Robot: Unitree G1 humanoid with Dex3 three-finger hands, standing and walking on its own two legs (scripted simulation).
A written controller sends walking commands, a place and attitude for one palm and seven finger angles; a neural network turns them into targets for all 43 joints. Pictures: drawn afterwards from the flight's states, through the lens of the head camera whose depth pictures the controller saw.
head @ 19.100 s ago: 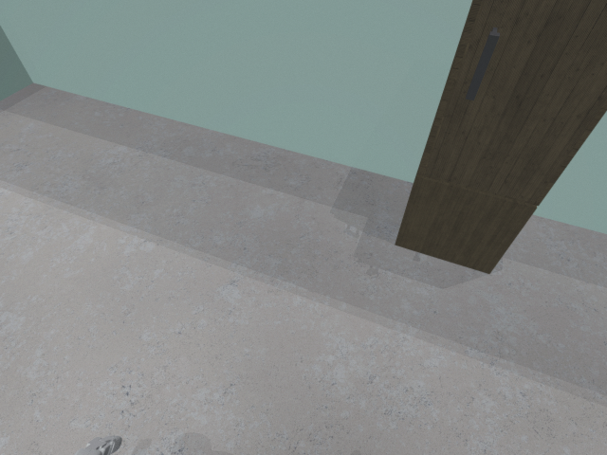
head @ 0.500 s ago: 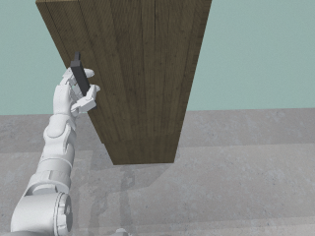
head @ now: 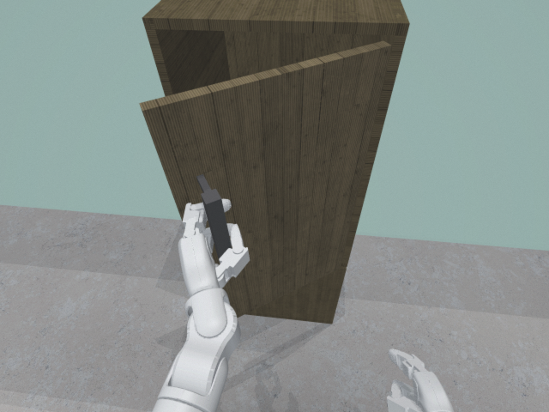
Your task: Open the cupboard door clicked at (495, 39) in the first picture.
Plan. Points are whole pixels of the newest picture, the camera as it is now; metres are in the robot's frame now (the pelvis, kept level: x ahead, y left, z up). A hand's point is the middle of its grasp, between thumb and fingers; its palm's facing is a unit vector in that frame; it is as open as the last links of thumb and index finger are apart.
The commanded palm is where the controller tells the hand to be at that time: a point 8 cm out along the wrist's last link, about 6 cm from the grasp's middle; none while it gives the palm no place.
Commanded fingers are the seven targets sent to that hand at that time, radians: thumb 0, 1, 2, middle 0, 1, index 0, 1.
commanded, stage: pull the door open along its arc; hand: left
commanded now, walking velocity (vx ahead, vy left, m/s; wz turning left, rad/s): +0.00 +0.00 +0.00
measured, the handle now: (215, 224) +0.37 +0.11 +0.09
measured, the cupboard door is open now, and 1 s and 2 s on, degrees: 34 46 47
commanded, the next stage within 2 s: open thumb and fingers to let go in 0.28 s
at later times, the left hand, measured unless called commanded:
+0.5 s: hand (264, 281) +0.28 +0.03 +0.09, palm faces +0.27 -0.96 -0.02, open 6.6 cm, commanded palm +0.23 +0.07 +0.08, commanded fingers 0.00 0.41 0.69 -0.37 -1.30 -0.37 -1.30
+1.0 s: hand (259, 284) +0.27 +0.04 +0.08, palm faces +0.25 -0.97 -0.01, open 13.7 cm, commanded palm +0.23 +0.07 +0.08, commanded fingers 0.00 -0.50 0.30 -0.22 -0.70 -0.22 -0.70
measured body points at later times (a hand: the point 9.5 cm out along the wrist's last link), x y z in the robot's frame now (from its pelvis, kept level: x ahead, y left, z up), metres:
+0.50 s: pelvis +0.00 -0.03 +0.00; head +0.00 -0.06 +0.45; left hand +0.26 +0.08 +0.09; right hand +0.18 -0.24 -0.10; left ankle +0.03 +0.14 -0.70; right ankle -0.06 -0.07 -0.70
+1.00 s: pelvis -0.01 -0.01 +0.00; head -0.01 -0.04 +0.45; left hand +0.25 +0.09 +0.09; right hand +0.16 -0.23 -0.10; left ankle +0.03 +0.14 -0.70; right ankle -0.06 -0.07 -0.70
